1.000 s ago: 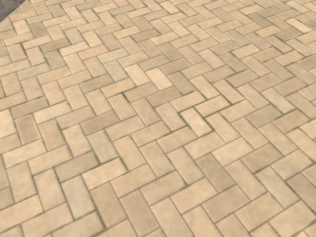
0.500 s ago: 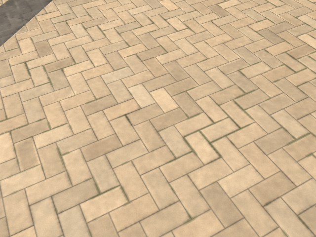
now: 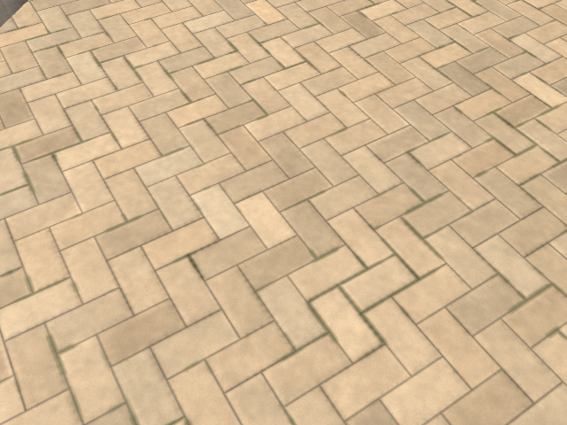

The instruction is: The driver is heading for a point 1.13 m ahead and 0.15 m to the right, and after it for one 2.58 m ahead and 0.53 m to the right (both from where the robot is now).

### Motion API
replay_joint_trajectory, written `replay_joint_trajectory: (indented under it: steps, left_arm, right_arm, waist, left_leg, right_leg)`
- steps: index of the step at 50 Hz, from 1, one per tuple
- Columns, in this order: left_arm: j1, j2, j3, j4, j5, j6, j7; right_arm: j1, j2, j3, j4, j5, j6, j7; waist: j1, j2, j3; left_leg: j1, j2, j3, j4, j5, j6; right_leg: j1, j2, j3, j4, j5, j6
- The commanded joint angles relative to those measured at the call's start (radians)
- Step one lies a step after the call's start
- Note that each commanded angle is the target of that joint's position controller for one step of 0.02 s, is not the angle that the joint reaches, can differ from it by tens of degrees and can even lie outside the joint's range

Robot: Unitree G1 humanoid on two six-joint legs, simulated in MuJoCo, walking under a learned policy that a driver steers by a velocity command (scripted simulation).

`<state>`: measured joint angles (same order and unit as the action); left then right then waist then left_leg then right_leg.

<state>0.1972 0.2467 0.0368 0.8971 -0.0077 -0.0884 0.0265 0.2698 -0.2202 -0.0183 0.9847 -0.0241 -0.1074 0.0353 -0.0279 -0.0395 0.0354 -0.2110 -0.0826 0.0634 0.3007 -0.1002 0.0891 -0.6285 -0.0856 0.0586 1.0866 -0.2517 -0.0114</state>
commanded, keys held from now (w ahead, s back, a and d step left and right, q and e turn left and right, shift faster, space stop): no key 1.00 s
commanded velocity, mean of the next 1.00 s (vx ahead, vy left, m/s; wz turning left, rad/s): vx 0.05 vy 0.00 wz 0.00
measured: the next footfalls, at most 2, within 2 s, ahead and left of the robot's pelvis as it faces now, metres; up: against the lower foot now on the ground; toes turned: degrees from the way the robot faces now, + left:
right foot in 0.20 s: +0.20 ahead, -0.14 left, +0.00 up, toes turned +0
left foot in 1.98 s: +0.59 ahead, +0.08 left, +0.00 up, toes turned +4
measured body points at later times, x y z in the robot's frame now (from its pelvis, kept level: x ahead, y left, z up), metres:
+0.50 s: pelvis +0.11 -0.04 -0.01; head +0.13 -0.05 +0.44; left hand +0.21 +0.20 -0.15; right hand +0.13 -0.29 -0.17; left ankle +0.04 +0.08 -0.74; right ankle +0.16 -0.14 -0.74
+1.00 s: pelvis +0.10 -0.04 -0.01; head +0.11 -0.04 +0.44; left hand +0.17 +0.20 -0.16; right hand +0.07 -0.27 -0.17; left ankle +0.04 +0.08 -0.74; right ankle +0.16 -0.14 -0.74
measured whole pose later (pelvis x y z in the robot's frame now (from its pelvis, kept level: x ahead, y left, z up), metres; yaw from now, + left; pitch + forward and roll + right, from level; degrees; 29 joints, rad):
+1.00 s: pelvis +0.10 -0.04 -0.01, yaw +0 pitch -1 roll +0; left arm 0.15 0.18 0.05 1.06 0.00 0.01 0.04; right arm 0.33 -0.16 0.00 1.12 -0.01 -0.02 -0.04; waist -0.01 0.00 0.04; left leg -0.12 0.00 0.03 0.52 -0.37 0.01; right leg -0.32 0.02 -0.01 0.53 -0.18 -0.03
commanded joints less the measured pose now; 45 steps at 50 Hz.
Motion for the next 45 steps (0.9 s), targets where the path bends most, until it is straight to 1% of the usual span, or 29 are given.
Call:
replay_joint_trajectory:
  steps: [1, 2, 3, 5, 7, 8, 9, 10, 11, 12, 13, 14, 15, 16, 17, 18, 20, 22, 24, 30, 38, 45]
  left_arm:
    - [0.13, 0.01, 0.002, -0.005, 0.015, 0.016, 0.009]
    - [0.09, 0.006, -0.001, -0.012, 0.014, 0.019, 0.007]
    - [0.055, 0.011, -0.001, -0.018, 0.011, 0.023, 0.005]
    - [0.009, 0.032, 0.003, -0.028, 0.007, 0.032, 0.003]
    - [-0.019, 0.052, 0.009, -0.037, 0.01, 0.034, 0.001]
    - [-0.009, 0.055, 0.012, -0.031, 0.015, 0.031, 0.0]
    - [0.014, 0.069, 0.02, -0.017, 0.022, 0.028, 0.001]
    - [0.047, 0.113, 0.032, -0.008, 0.029, 0.026, 0.006]
    - [0.056, 0.166, 0.041, -0.008, 0.027, 0.034, 0.012]
    - [0.047, 0.11, 0.028, 0.007, 0.025, 0.043, 0.011]
    - [0.039, 0.051, 0.017, 0.007, 0.021, 0.044, 0.002]
    - [0.004, 0.042, 0.014, 0.003, 0.018, 0.043, -0.002]
    - [-0.047, 0.046, 0.012, -0.011, 0.018, 0.043, -0.005]
    - [-0.073, 0.054, 0.015, -0.018, 0.014, 0.041, -0.007]
    - [-0.071, 0.063, 0.019, -0.012, 0.009, 0.039, -0.006]
    - [-0.055, 0.066, 0.022, -0.002, 0.006, 0.037, -0.006]
    - [-0.027, 0.063, 0.024, 0.017, 0.002, 0.034, -0.004]
    - [-0.017, 0.057, 0.026, 0.029, 0.001, 0.037, -0.002]
    - [-0.023, 0.055, 0.028, 0.036, 0.001, 0.044, -0.002]
    - [-0.044, 0.043, 0.032, 0.057, 0.001, 0.066, -0.001]
    - [-0.055, 0.036, 0.033, 0.087, 0.003, 0.084, 0.007]
    - [-0.056, 0.03, 0.03, 0.113, 0.004, 0.09, 0.011]
  right_arm:
    - [-0.082, -0.124, -0.014, -0.059, -0.001, -0.01, -0.023]
    - [-0.062, -0.137, -0.016, -0.051, 0.003, -0.003, -0.029]
    - [-0.041, -0.15, -0.019, -0.042, 0.008, 0.003, -0.033]
    - [-0.017, -0.159, -0.02, -0.025, 0.014, 0.015, -0.037]
    - [-0.02, -0.153, -0.019, -0.014, 0.022, 0.026, -0.039]
    - [-0.035, -0.145, -0.017, -0.012, 0.031, 0.03, -0.041]
    - [-0.029, -0.125, -0.012, -0.008, 0.04, 0.033, -0.043]
    - [0.022, -0.099, -0.004, 0.003, 0.032, 0.03, -0.044]
    - [0.13, -0.072, 0.002, 0.019, 0.008, 0.023, -0.042]
    - [0.182, -0.013, 0.016, 0.04, 0.012, 0.03, -0.048]
    - [0.124, -0.046, 0.012, 0.033, 0.016, 0.046, -0.059]
    - [0.081, -0.064, 0.007, 0.025, 0.019, 0.064, -0.066]
    - [0.073, -0.071, 0.005, 0.03, 0.018, 0.08, -0.069]
    - [0.073, -0.083, 0.003, 0.039, 0.012, 0.091, -0.071]
    - [0.075, -0.084, 0.003, 0.049, 0.011, 0.096, -0.071]
    - [0.077, -0.085, 0.002, 0.058, 0.013, 0.094, -0.07]
    - [0.077, -0.084, 0.003, 0.07, 0.017, 0.086, -0.067]
    - [0.07, -0.079, 0.003, 0.079, 0.02, 0.082, -0.066]
    - [0.065, -0.071, 0.004, 0.086, 0.021, 0.084, -0.067]
    - [0.083, -0.056, 0.005, 0.109, 0.02, 0.095, -0.073]
    - [0.107, -0.044, 0.005, 0.123, 0.019, 0.09, -0.079]
    - [0.131, -0.029, 0.004, 0.128, 0.019, 0.083, -0.081]
  waist:
    - [0.077, 0.1, -0.076]
    - [0.058, 0.103, -0.088]
    - [0.041, 0.103, -0.096]
    - [0.022, 0.106, -0.096]
    - [0.021, 0.112, -0.083]
    - [0.038, 0.104, -0.082]
    - [0.048, 0.086, -0.089]
    - [0.039, 0.034, -0.111]
    - [-0.029, -0.073, -0.159]
    - [-0.045, -0.178, -0.188]
    - [-0.016, -0.138, -0.158]
    - [-0.019, -0.111, -0.135]
    - [-0.03, -0.088, -0.108]
    - [-0.029, -0.068, -0.084]
    - [-0.024, -0.043, -0.071]
    - [-0.016, -0.021, -0.07]
    - [-0.002, 0.008, -0.091]
    - [0.008, 0.026, -0.111]
    - [0.011, 0.036, -0.108]
    - [0.011, 0.041, -0.056]
    - [0.018, 0.04, -0.011]
    - [0.022, 0.042, 0.017]
  left_leg:
    - [-0.127, 0.231, -0.061, -0.086, 0.629, 0.153]
    - [-0.104, 0.231, -0.059, -0.078, 0.599, 0.146]
    - [-0.08, 0.238, -0.067, -0.073, 0.55, 0.142]
    - [-0.044, 0.261, -0.099, -0.061, 0.44, 0.141]
    - [-0.019, 0.278, -0.135, -0.025, 0.344, 0.132]
    - [-0.015, 0.269, -0.141, 0.013, 0.282, 0.115]
    - [-0.012, 0.235, -0.145, 0.064, 0.206, 0.084]
    - [-0.033, 0.185, -0.132, 0.128, 0.108, 0.036]
    - [-0.115, 0.105, -0.092, 0.198, -0.13, -0.003]
    - [-0.155, 0.076, -0.046, 0.235, -0.281, -0.043]
    - [-0.137, 0.082, -0.046, 0.242, -0.284, -0.061]
    - [-0.124, 0.09, -0.051, 0.227, -0.254, -0.065]
    - [-0.096, 0.099, -0.057, 0.196, -0.229, -0.067]
    - [-0.07, 0.101, -0.057, 0.168, -0.211, -0.071]
    - [-0.062, 0.101, -0.058, 0.156, -0.195, -0.073]
    - [-0.06, 0.101, -0.06, 0.151, -0.174, -0.07]
    - [-0.059, 0.107, -0.066, 0.149, -0.115, -0.065]
    - [-0.056, 0.111, -0.067, 0.153, -0.072, -0.068]
    - [-0.051, 0.111, -0.065, 0.156, -0.063, -0.071]
    - [-0.057, 0.111, -0.064, 0.146, -0.096, -0.07]
    - [-0.087, 0.116, -0.066, 0.117, -0.16, -0.066]
    - [-0.108, 0.117, -0.068, 0.09, -0.216, -0.063]
  right_leg:
    - [0.2, -0.007, -0.028, -0.208, 0.148, 0.025]
    - [0.213, 0.002, -0.034, -0.275, 0.189, 0.028]
    - [0.224, 0.009, -0.034, -0.328, 0.217, 0.031]
    - [0.245, 0.017, -0.025, -0.407, 0.224, 0.033]
    - [0.265, 0.028, -0.022, -0.483, 0.183, 0.019]
    - [0.305, 0.038, -0.032, -0.559, 0.203, 0.005]
    - [0.365, 0.047, -0.038, -0.646, 0.252, -0.012]
    - [0.461, -0.015, 0.023, -0.681, 0.486, -0.034]
    - [0.595, -0.108, 0.102, -0.625, 0.679, -0.092]
    - [0.597, -0.16, 0.161, -0.645, 0.559, -0.184]
    - [0.525, -0.153, 0.203, -0.688, 0.372, -0.195]
    - [0.472, -0.129, 0.199, -0.709, 0.238, -0.173]
    - [0.422, -0.093, 0.164, -0.709, 0.168, -0.143]
    - [0.383, -0.056, 0.122, -0.701, 0.14, -0.114]
    - [0.377, -0.025, 0.086, -0.683, 0.163, -0.093]
    - [0.393, -0.008, 0.063, -0.659, 0.222, -0.084]
    - [0.447, 0.005, 0.039, -0.611, 0.367, -0.09]
    - [0.489, 0.009, 0.028, -0.58, 0.45, -0.101]
    - [0.494, 0.012, 0.022, -0.571, 0.456, -0.105]
    - [0.464, 0.03, 0.006, -0.583, 0.349, -0.093]
    - [0.463, 0.046, -0.004, -0.606, 0.233, -0.073]
    - [0.461, 0.051, -0.004, -0.627, 0.155, -0.061]
Over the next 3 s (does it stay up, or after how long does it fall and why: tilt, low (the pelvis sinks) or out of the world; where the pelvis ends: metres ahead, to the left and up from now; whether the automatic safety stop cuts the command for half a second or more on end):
stays up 0.98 -0.05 0.00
